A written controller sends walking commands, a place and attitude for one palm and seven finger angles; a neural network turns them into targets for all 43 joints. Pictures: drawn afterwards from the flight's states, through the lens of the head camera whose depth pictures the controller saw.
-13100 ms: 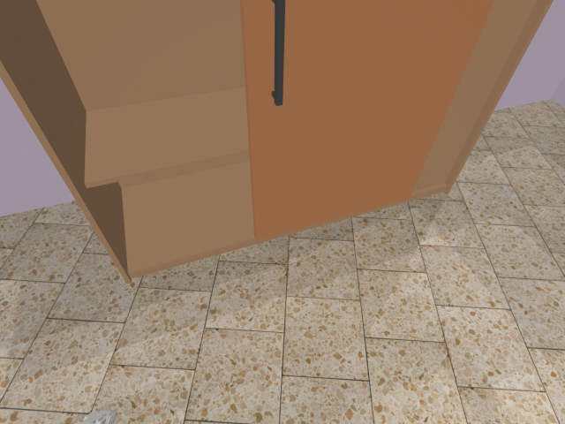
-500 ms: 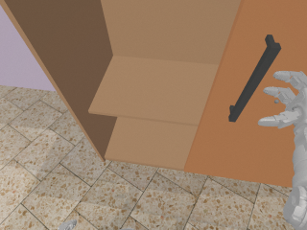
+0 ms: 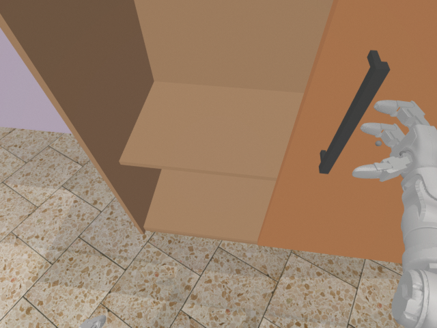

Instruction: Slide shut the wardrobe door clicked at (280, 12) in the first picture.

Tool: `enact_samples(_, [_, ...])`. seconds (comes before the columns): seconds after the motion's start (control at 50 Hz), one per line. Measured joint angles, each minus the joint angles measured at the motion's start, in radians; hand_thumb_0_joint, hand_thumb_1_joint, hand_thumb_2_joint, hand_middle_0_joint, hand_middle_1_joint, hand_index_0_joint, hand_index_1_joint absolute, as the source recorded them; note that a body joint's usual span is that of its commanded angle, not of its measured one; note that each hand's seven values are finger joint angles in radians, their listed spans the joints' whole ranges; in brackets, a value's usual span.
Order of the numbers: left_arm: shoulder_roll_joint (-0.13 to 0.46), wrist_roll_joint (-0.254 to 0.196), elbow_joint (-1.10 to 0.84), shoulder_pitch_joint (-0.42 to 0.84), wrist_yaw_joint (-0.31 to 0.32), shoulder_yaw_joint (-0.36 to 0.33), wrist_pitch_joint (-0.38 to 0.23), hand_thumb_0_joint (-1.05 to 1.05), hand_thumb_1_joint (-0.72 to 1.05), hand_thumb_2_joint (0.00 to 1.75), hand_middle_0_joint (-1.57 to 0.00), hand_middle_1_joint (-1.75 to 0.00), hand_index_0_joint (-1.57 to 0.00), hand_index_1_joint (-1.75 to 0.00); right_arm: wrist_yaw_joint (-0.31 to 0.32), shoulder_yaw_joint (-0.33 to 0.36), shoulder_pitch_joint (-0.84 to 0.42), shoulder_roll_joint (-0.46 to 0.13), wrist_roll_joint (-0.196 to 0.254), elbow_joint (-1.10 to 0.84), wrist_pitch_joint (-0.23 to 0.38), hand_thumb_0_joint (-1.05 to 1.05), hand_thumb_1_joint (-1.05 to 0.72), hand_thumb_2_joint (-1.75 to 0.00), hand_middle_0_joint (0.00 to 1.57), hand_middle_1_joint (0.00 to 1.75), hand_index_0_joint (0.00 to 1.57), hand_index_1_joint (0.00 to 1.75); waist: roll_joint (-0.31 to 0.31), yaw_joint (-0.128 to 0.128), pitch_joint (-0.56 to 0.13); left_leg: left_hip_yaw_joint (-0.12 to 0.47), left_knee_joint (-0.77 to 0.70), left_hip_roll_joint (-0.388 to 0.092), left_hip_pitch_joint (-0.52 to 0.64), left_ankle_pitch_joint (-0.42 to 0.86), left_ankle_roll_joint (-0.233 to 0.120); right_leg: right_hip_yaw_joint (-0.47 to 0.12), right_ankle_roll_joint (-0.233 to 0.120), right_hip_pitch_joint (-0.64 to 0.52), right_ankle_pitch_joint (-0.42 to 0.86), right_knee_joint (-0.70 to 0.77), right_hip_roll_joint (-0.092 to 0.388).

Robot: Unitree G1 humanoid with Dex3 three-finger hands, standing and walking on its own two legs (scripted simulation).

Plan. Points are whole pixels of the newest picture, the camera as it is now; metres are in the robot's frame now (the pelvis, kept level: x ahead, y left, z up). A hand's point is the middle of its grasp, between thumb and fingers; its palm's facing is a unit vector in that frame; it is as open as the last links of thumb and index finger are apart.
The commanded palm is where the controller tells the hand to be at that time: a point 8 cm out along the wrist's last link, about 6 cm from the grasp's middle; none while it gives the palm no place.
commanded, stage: feel for the door with the fingertips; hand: right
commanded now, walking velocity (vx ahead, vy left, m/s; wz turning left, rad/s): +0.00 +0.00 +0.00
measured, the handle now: (344, 122) +0.49 -0.17 +0.11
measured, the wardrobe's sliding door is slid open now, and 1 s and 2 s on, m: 0.53 0.53 0.53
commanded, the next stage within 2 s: slide the fingers in behind the handle in 0.22 s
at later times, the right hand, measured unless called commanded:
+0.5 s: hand (368, 142) +0.44 -0.20 +0.11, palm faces +0.05 +1.00 -0.02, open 13.9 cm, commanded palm +0.42 -0.25 +0.11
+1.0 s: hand (361, 148) +0.42 -0.19 +0.12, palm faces +0.02 +1.00 +0.00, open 14.0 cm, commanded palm +0.40 -0.23 +0.11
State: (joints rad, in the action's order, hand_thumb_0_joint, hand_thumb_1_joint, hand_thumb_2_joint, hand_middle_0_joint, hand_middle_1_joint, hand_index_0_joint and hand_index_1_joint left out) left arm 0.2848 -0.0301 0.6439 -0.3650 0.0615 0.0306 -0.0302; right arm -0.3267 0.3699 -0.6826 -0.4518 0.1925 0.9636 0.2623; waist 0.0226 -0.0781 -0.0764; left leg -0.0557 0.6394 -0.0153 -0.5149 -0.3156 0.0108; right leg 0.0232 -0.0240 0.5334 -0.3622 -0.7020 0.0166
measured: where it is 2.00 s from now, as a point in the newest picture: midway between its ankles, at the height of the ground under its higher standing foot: outside the picture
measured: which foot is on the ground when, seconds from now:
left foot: down 0.00-1.00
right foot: down 0.00-1.00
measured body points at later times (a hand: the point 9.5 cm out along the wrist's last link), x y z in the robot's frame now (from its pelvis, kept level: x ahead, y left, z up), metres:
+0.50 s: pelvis -0.01 +0.01 +0.00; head +0.05 +0.01 +0.45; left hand +0.05 +0.28 -0.12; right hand +0.43 -0.26 +0.11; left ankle -0.01 +0.13 -0.72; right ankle -0.01 -0.10 -0.72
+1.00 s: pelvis +0.00 +0.01 +0.00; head +0.04 +0.01 +0.45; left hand +0.08 +0.27 -0.11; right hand +0.41 -0.24 +0.12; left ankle -0.01 +0.13 -0.72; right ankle -0.01 -0.10 -0.72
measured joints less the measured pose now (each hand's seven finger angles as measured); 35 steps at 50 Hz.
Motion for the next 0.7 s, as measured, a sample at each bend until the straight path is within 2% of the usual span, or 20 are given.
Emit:
enact_samples(0.06, [-0.006,0.000,0.001,0.005,-0.005,0.000,-0.003,0.01,0.90,0.90,-0.21,-0.30,-0.20,-0.30,0.028,-0.031,0.001,0.016,-0.013,-0.009,-0.005,-0.01,0.50,-0.30,0.30,1.21,0.30,1.21,0.002,0.003,0.000,-0.002,0.002,-0.002,0.003,-0.002,0.000,-0.002,0.000,-0.003,0.001,0.001,-0.002])
enact_samples(0.12, [-0.012,0.000,0.007,0.012,-0.007,0.003,-0.006,0.01,0.90,0.90,-0.21,-0.30,-0.20,-0.30,0.053,-0.029,-0.012,0.034,-0.011,0.005,-0.001,-0.01,0.50,-0.30,0.30,1.21,0.30,1.23,0.001,0.006,0.001,-0.005,0.006,-0.003,0.005,-0.004,-0.001,-0.005,0.001,-0.005,0.000,-0.001,-0.003])
enact_samples(0.24, [-0.019,0.002,0.018,0.021,-0.010,0.005,-0.013,0.01,0.90,0.90,-0.21,-0.30,-0.20,-0.30,0.077,-0.050,-0.031,0.033,-0.032,0.031,0.014,-0.01,0.50,-0.30,0.31,1.21,0.30,1.24,0.005,0.008,0.006,-0.010,0.015,-0.003,0.007,-0.008,-0.005,-0.010,0.005,-0.006,0.001,-0.005,-0.003])
enact_samples(0.48, [-0.007,0.004,0.035,0.014,-0.005,0.008,-0.017,0.01,0.90,0.90,-0.21,-0.30,-0.20,-0.30,0.048,-0.025,-0.060,0.006,-0.029,0.096,0.044,-0.01,0.50,-0.30,0.31,1.21,0.30,1.24,0.004,-0.002,0.014,-0.011,0.023,0.004,-0.002,-0.007,-0.014,-0.012,0.013,-0.002,0.006,-0.008,0.004])
enact_samples(0.7, [0.003,-0.004,-0.004,-0.003,0.000,0.001,-0.002,0.01,0.90,0.90,-0.21,-0.30,-0.20,-0.30,0.014,0.014,0.015,0.000,-0.014,0.018,0.020,-0.01,0.50,-0.30,0.30,1.20,0.30,1.21,0.002,-0.014,0.007,0.007,0.006,0.016,0.013,0.002,-0.018,0.005,0.016,-0.027,0.008,0.013,0.015])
